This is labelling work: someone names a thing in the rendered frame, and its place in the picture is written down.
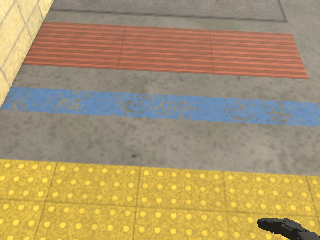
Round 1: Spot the robot right hand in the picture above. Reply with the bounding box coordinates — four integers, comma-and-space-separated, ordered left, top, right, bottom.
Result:
257, 218, 320, 240

